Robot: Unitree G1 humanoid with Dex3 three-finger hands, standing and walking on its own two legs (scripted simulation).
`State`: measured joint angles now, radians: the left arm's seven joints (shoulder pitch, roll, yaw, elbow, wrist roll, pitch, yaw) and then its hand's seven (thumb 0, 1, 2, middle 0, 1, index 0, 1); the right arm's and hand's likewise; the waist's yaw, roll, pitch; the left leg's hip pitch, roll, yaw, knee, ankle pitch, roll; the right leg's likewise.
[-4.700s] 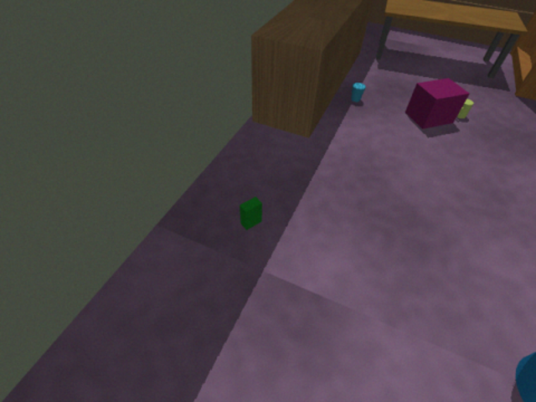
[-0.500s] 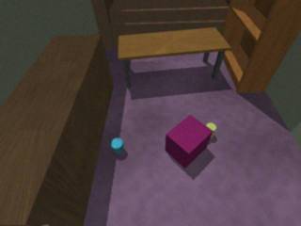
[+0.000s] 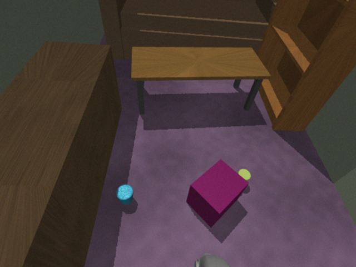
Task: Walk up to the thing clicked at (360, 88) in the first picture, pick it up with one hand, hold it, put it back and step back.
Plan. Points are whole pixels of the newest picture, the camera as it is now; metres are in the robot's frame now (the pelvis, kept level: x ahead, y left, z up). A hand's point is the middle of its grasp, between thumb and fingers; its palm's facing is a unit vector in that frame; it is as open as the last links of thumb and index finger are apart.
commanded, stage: walk up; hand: left
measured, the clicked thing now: (125, 196) +0.59 +0.24 -0.71
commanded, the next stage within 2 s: stand in 1.80 s
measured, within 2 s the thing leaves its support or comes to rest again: neither
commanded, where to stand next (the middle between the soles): +0.19 +0.01 m, yaw +1 degrees
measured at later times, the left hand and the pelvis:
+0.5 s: hand (65, 259) +0.17 +0.27 -0.15, palm faces -0.02 -0.91 -0.42, open 7.4 cm; pelvis +0.10 -0.01 -0.02, yaw +0 degrees
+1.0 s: hand (69, 247) +0.20 +0.26 -0.14, palm faces +0.01 -0.93 -0.35, open 7.4 cm; pelvis +0.13 +0.00 +0.01, yaw +1 degrees
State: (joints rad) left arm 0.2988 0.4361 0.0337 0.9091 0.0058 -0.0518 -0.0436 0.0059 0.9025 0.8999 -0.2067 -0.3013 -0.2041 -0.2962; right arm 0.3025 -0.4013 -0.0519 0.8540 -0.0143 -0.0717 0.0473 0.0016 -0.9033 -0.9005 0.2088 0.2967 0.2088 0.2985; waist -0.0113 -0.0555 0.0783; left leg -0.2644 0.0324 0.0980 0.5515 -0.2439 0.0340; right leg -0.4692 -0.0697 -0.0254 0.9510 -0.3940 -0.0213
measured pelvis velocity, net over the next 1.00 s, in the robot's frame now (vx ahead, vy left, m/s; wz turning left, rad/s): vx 0.13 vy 0.00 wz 0.01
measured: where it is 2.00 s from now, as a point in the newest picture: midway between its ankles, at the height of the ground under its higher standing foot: outside the picture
